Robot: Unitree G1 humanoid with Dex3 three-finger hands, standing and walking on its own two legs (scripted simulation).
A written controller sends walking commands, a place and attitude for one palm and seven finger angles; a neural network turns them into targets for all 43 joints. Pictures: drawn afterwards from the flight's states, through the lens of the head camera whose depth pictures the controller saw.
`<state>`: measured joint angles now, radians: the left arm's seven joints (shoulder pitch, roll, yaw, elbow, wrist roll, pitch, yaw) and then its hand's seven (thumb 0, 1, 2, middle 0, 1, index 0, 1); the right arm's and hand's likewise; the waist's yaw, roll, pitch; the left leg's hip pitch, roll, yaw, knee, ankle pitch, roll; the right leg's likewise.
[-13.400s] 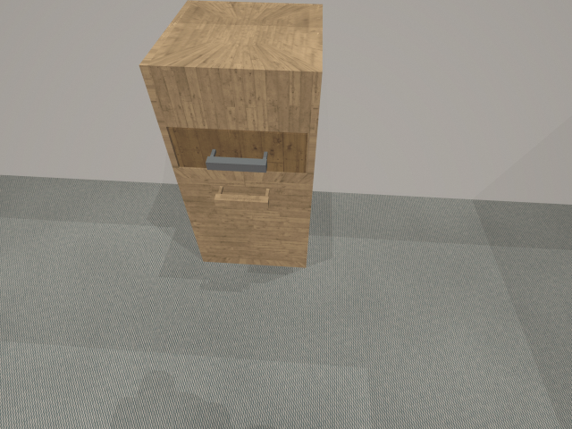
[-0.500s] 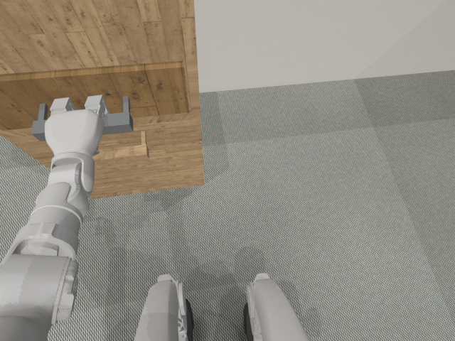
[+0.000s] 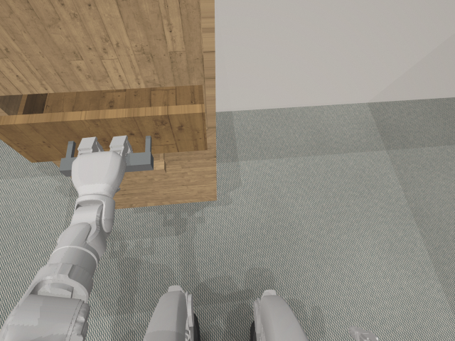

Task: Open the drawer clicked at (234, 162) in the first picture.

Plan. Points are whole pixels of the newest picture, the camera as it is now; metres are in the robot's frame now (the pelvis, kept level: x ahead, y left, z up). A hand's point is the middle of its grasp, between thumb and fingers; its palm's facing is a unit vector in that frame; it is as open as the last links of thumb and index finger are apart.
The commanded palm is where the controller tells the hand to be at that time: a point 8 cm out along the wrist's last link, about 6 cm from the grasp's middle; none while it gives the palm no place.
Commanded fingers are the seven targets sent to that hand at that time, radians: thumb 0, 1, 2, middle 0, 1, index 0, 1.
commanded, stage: pull the drawer open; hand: left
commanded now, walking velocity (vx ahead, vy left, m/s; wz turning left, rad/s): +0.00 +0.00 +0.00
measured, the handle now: (109, 153) +0.46 +0.23 -0.05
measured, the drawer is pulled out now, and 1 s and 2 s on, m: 0.06 0.16 0.28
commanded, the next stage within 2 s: none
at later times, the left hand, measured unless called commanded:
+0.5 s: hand (110, 205) +0.36 +0.22 -0.07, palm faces -0.04 -0.05 -1.00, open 6.0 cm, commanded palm +0.33 +0.22 -0.01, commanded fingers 0.00 0.90 0.90 -0.40 -1.35 -0.40 -1.35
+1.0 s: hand (108, 231) +0.31 +0.22 -0.07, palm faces -0.05 -0.06 -1.00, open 6.0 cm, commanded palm +0.28 +0.21 -0.01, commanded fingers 0.00 0.90 0.90 -0.40 -1.35 -0.40 -1.35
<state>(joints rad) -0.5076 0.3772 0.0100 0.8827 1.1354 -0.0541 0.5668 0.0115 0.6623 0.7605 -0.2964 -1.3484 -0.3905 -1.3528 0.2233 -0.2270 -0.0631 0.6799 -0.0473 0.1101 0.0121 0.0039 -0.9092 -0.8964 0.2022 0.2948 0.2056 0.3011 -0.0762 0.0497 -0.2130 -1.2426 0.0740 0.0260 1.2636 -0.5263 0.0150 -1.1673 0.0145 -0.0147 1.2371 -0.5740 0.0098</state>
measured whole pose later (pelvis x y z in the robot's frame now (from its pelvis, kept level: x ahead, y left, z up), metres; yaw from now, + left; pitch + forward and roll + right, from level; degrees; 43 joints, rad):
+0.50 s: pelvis +0.00 +0.00 +0.01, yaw +0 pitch +27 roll -2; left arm -0.34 0.33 -0.03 0.78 1.14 -0.04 0.60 0.01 0.66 0.77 -0.30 -1.35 -0.39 -1.35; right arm 0.21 -0.22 -0.06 0.68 -0.05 0.11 0.01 0.01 -0.91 -0.90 0.20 0.29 0.21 0.30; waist -0.05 0.05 -0.22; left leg -1.19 0.07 0.03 1.24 -0.52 0.01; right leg -1.12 0.01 -0.01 1.22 -0.57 0.01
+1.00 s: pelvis +0.00 +0.00 +0.01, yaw +1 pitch +25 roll -2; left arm -0.13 0.29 -0.08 0.60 1.14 0.01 0.62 0.01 0.65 0.77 -0.29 -1.35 -0.40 -1.35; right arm 0.17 -0.22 -0.06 0.64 -0.05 0.10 0.01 0.01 -0.91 -0.90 0.20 0.29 0.21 0.30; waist -0.03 0.05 -0.23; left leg -1.14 0.07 0.02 1.23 -0.52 0.01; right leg -1.07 0.01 -0.02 1.21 -0.58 0.00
